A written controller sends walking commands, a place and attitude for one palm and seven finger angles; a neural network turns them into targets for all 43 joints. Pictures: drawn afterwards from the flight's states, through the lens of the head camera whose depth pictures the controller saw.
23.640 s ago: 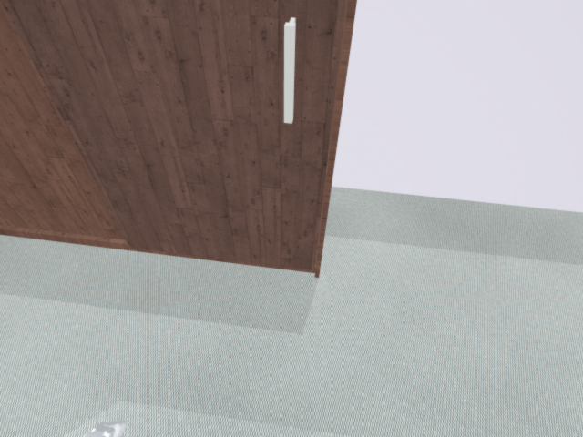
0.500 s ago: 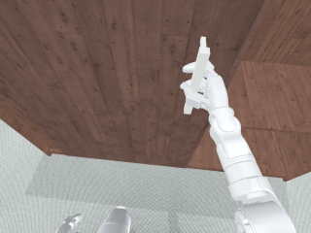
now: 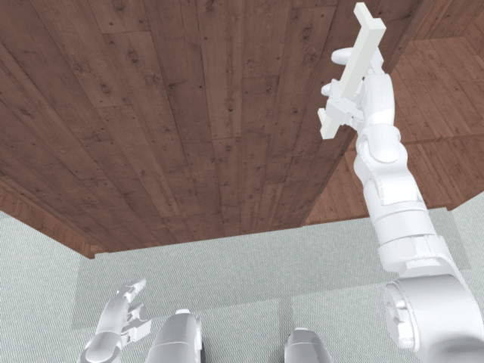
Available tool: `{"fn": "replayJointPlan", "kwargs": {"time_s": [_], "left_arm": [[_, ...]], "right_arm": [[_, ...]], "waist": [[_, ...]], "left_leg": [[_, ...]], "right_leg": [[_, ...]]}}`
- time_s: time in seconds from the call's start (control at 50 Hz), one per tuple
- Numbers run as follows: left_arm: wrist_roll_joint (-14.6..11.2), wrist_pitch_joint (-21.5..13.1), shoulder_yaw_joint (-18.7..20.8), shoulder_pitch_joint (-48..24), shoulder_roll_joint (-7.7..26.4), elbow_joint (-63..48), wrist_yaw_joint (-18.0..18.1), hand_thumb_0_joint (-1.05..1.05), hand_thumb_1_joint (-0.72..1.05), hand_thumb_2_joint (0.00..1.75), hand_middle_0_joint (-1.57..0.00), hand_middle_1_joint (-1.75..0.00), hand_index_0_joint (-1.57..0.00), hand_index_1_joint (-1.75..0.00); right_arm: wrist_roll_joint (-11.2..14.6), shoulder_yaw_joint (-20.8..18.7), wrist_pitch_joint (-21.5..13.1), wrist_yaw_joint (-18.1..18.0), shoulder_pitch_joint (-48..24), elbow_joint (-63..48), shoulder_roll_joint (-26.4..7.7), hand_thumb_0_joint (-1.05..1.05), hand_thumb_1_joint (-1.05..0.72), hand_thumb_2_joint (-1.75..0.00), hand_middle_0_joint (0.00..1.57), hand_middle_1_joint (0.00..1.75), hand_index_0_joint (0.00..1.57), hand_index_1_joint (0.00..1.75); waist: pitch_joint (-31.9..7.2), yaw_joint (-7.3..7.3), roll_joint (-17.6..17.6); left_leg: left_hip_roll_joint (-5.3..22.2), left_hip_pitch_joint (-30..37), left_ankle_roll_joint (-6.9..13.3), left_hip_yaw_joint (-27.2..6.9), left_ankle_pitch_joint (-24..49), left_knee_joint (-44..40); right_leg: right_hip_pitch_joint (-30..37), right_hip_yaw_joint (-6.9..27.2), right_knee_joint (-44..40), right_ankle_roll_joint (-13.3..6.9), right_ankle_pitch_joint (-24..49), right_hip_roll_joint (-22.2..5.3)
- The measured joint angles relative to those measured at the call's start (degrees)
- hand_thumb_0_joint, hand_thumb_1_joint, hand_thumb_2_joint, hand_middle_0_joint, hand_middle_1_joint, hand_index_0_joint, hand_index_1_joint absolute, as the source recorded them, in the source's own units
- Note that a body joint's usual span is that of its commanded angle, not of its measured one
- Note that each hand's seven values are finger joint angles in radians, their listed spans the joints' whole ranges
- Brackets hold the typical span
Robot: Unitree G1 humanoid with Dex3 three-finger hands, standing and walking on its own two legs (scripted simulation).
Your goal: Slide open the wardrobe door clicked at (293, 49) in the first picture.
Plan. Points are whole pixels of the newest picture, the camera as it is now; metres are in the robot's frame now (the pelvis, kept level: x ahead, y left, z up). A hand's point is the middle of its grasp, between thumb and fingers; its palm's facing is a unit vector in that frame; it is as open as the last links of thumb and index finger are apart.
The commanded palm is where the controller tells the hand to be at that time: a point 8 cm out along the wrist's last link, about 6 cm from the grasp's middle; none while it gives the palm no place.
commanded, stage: stop walking and hold the door there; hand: right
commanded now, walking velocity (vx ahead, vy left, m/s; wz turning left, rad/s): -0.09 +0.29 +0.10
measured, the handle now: (341, 81) +0.51 -0.19 +0.12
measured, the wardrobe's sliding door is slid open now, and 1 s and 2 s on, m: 0.69 0.69 0.69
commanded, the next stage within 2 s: none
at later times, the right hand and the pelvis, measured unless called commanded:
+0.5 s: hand (329, 95) +0.47 -0.16 +0.13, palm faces +0.48 +0.86 -0.19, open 5.8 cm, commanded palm +0.43 -0.21 +0.11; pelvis +0.04 +0.13 +0.02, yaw -1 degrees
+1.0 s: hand (334, 101) +0.45 -0.16 +0.13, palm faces +0.22 +0.96 -0.16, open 5.7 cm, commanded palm +0.42 -0.20 +0.11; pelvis -0.02 +0.05 +0.02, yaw +9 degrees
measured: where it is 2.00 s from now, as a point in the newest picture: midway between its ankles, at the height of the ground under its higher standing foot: outside the picture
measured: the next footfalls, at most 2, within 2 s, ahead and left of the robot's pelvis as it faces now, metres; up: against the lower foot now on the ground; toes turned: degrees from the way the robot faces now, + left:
left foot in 0.12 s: +0.10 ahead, +0.23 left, +0.00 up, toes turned +4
right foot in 0.74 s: +0.05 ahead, -0.08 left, +0.00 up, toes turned -1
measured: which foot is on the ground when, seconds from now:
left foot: up 0.00-0.10, down 0.12-0.76, up 0.78-1.00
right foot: down 0.00-0.12, up 0.14-0.72, down 0.74-1.00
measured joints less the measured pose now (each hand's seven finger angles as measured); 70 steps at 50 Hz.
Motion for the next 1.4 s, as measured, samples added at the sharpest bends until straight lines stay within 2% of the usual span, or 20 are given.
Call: {"fn": "replayJointPlan", "kwargs": {"time_s": [0.08, 0.12, 0.14, 0.18, 0.22, 0.28, 0.34, 0.42, 0.58, 0.68, 0.76, 0.84, 0.9, 0.96, 1.04, 1.12, 1.2, 1.24, 1.3, 1.4], "left_arm": [[-0.2, 0.2, -0.6, 1.5, -1.0, -1.5, -0.3, 0.0, 0.9, 0.9, -0.2, -0.3, -0.2, -0.3], [-0.2, 1.1, -1.5, 1.1, -1.2, -1.2, -0.4, 0.0, 0.9, 0.9, -0.2, -0.3, -0.21, -0.3], [-0.4, 1.7, -1.5, 0.3, -0.6, -0.9, -0.2, 0.0, 0.9, 0.9, -0.21, -0.3, -0.21, -0.3], [-0.5, 2.5, -1.0, -0.9, 0.8, 0.3, 0.8, 0.0, 0.9, 0.9, -0.21, -0.3, -0.21, -0.3], [-0.5, 2.3, -0.6, -0.8, 2.7, 1.0, 2.3, 0.01, 0.9, 0.9, -0.21, -0.3, -0.21, -0.3], [0.0, 0.9, -0.5, 0.0, 5.6, 2.1, 3.7, 0.01, 0.9, 0.9, -0.2, -0.3, -0.2, -0.3], [0.1, 0.3, -0.2, 1.5, 7.6, 2.6, 3.8, 0.01, 0.9, 0.9, -0.2, -0.3, -0.2, -0.3], [0.0, 0.0, 0.1, 3.4, 9.4, 2.5, 3.2, 0.01, 0.9, 0.9, -0.2, -0.3, -0.2, -0.3], [-0.1, -0.1, 0.6, 5.9, 10.8, 0.7, 3.0, 0.0, 0.9, 0.9, -0.2, -0.3, -0.2, -0.3], [0.0, 0.0, 0.4, 7.9, 9.6, 0.2, 3.6, 0.0, 0.9, 0.9, -0.2, -0.3, -0.2, -0.3], [0.2, 0.2, 0.2, 10.0, 8.4, 0.3, 4.1, 0.0, 0.9, 0.9, -0.2, -0.3, -0.2, -0.3], [0.3, 1.1, -1.8, 11.3, 1.8, 1.7, 3.3, 0.01, 0.9, 0.9, -0.2, -0.3, -0.2, -0.3], [0.6, 0.5, -3.7, 13.3, -1.4, 1.9, 2.7, 0.01, 0.9, 0.9, -0.2, -0.3, -0.2, -0.3], [0.6, 0.1, -4.4, 14.4, -2.6, 2.5, 2.6, 0.0, 0.91, 0.9, -0.21, -0.3, -0.21, -0.3], [1.1, 0.1, -4.7, 14.1, -1.7, 3.2, 2.7, 0.0, 0.92, 0.9, -0.21, -0.3, -0.21, -0.31], [1.0, 0.2, -4.5, 12.1, 0.5, 3.2, 2.7, 0.0, 0.91, 0.9, -0.21, -0.3, -0.21, -0.31], [0.2, 0.6, -3.0, 11.0, 3.8, 3.2, 3.7, 0.0, 0.91, 0.9, -0.21, -0.3, -0.21, -0.3], [0.2, 0.7, -2.5, 11.1, 5.3, 3.4, 4.5, 0.0, 0.9, 0.9, -0.21, -0.3, -0.21, -0.3], [0.4, 0.6, -2.1, 11.2, 6.1, 3.9, 5.4, 0.0, 0.9, 0.9, -0.2, -0.3, -0.2, -0.3], [1.1, -0.1, -1.9, 11.1, 4.8, 2.3, 4.8, 0.0, 0.9, 0.9, -0.2, -0.3, -0.2, -0.3]], "right_arm": [[0.9, -3.1, 0.2, 0.2, 1.3, -0.5, -3.1, 0.01, -0.75, -0.85, 0.38, 1.4, 0.14, 1.4], [-1.1, -8.3, -2.5, 2.6, 3.6, 1.3, -5.9, 0.0, -0.71, -0.85, 0.4, 1.4, 0.15, 1.4], [-1.8, -11.0, -3.7, 2.9, 5.1, 2.1, -7.1, -0.01, -0.7, -0.85, 0.41, 1.39, 0.17, 1.4], [-1.8, -15.8, -4.6, 3.3, 7.5, 3.7, -8.2, -0.02, -0.69, -0.85, 0.42, 1.36, 0.21, 1.4], [-1.5, -19.4, -4.0, 3.1, 9.1, 5.2, -8.3, -0.02, -0.67, -0.85, 0.41, 1.31, 0.25, 1.4], [-2.6, -23.0, -4.4, 2.7, 10.3, 8.7, -9.0, -0.02, -0.65, -0.85, 0.41, 1.26, 0.3, 1.4], [-3.5, -24.5, -5.0, 2.2, 9.8, 12.9, -10.2, -0.02, -0.64, -0.86, 0.4, 1.25, 0.34, 1.4], [-4.2, -25.1, -5.0, 1.4, 8.7, 17.1, -12.0, -0.02, -0.64, -0.86, 0.39, 1.25, 0.37, 1.4], [-5.4, -27.0, -5.6, 2.2, 8.1, 22.2, -14.4, -0.01, -0.66, -0.84, 0.36, 1.26, 0.42, 1.4], [-6.7, -26.0, -5.8, 2.8, 7.4, 22.5, -14.0, -0.01, -0.67, -0.82, 0.36, 1.29, 0.44, 1.4], [-6.7, -23.2, -6.4, 3.3, 6.6, 20.5, -12.2, 0.01, -0.68, -0.81, 0.38, 1.33, 0.44, 1.4], [-6.3, -19.7, -6.4, 3.2, 6.3, 18.9, -13.1, 0.02, -0.71, -0.8, 0.35, 1.32, 0.4, 1.4], [-6.4, -18.4, -5.8, 3.4, 6.5, 18.1, -13.7, 0.01, -0.72, -0.79, 0.33, 1.31, 0.38, 1.4], [-5.9, -17.7, -5.5, 3.4, 6.6, 17.6, -14.3, 0.01, -0.73, -0.78, 0.32, 1.3, 0.36, 1.39], [-5.5, -18.2, -5.6, 3.8, 5.8, 17.7, -15.9, 0.01, -0.72, -0.78, 0.33, 1.3, 0.35, 1.4], [-5.7, -20.6, -5.9, 3.5, 4.8, 18.4, -18.1, 0.0, -0.72, -0.8, 0.35, 1.29, 0.33, 1.4], [-6.0, -22.9, -6.0, 2.8, 3.6, 20.6, -17.7, 0.0, -0.72, -0.81, 0.33, 1.27, 0.33, 1.39], [-6.4, -22.8, -5.7, 3.0, 3.0, 21.4, -17.1, 0.01, -0.72, -0.81, 0.33, 1.27, 0.35, 1.39], [-6.2, -21.2, -5.1, 3.1, 3.0, 21.3, -16.6, 0.01, -0.71, -0.82, 0.33, 1.29, 0.37, 1.4], [-5.5, -20.2, -5.6, 2.8, 4.2, 22.3, -17.1, 0.01, -0.72, -0.81, 0.31, 1.29, 0.36, 1.4]], "waist": [[-0.2, -1.57, -1.9], [-1.3, -0.6, -2.5], [-1.2, 1.01, -3.8], [-1.5, 4.08, -4.1], [-2.4, 5.49, -3.4], [-3.8, 6.89, -2.3], [-5.1, 8.02, -0.7], [-6.5, 8.98, 1.8], [-8.1, 11.1, 4.0], [-8.7, 11.84, 3.9], [-9.5, 12.09, 1.2], [-9.9, 10.27, 4.7], [-10.7, 10.03, 4.2], [-11.2, 9.3, 3.3], [-10.9, 9.03, 3.0], [-9.4, 9.7, 2.3], [-7.9, 11.6, 0.5], [-8.1, 11.41, 1.0], [-8.6, 10.59, 3.3], [-10.0, 10.62, 3.4]], "left_leg": [[1.1, 5.5, -0.5, -0.4, 3.0, -13.1], [0.4, 8.6, -2.1, 0.3, 7.5, -18.8], [-0.6, 8.7, -2.4, 1.3, 6.8, -17.8], [0.1, 8.6, -1.5, 1.9, 4.4, -16.6], [1.0, 9.1, -0.5, 1.6, 4.4, -18.2], [1.4, 10.6, 0.6, 1.5, 6.5, -22.7], [1.4, 12.5, 1.3, 2.0, 8.2, -26.6], [1.2, 14.3, 1.9, 2.2, 10.1, -30.2], [2.2, 14.4, 0.9, -0.7, 14.1, -34.4], [3.1, 13.2, -1.2, -2.8, 15.8, -34.7], [1.0, 11.0, -3.3, -2.7, 15.2, -31.1], [-1.6, 6.6, -2.0, -2.9, 1.8, -18.3], [-3.5, 4.8, -1.6, 0.0, 1.3, -10.7], [-3.6, 6.0, -1.5, 1.5, 0.8, -11.8], [-3.7, 11.2, -1.2, 2.3, 0.4, -20.8], [-4.4, 16.3, 0.4, 3.1, 8.1, -30.9], [-4.2, 16.1, 0.9, 4.2, 6.5, -28.9], [-3.4, 16.3, 0.6, 4.0, 5.7, -27.9], [-1.6, 16.3, -0.3, 2.8, 4.1, -24.7], [-2.8, 12.1, -1.0, 0.5, -3.8, -17.5]], "right_leg": [[0.7, 2.3, -0.1, 2.8, -0.5, -4.5], [-0.1, 3.3, 2.7, 3.2, -1.9, -6.6], [-1.7, 4.7, 7.2, 0.8, -3.7, -6.8], [-5.7, 6.1, 20.5, -2.5, -13.0, -1.3], [-8.0, 3.7, 28.9, -3.1, -17.1, 4.6], [-9.3, -0.5, 30.2, -3.2, -17.9, 10.5], [-9.8, -2.9, 27.5, -2.7, -15.9, 13.8], [-10.2, -3.1, 25.3, -2.3, -13.6, 15.1], [-8.2, 0.3, 19.1, -2.6, -9.8, 12.2], [-2.3, -0.1, 6.2, -3.2, -6.6, 10.4], [4.5, -0.7, -7.6, -3.7, 2.2, 7.6], [4.0, -3.3, -6.1, -3.9, 1.2, 6.7], [3.0, -3.6, -6.7, -4.1, 2.3, 4.7], [1.5, -4.5, -6.2, -4.1, 2.4, 3.3], [-1.2, -5.2, -3.6, -3.9, 1.8, 2.4], [-4.4, -5.4, 1.2, -3.2, 0.1, 1.3], [-6.1, -2.0, 6.7, -4.2, -5.1, 3.3], [-5.1, -1.9, 5.7, -4.7, -6.7, 5.0], [-1.8, -3.5, 0.8, -5.5, 2.1, 7.0], [-0.7, -4.1, -1.5, -5.9, 0.4, 6.4]]}}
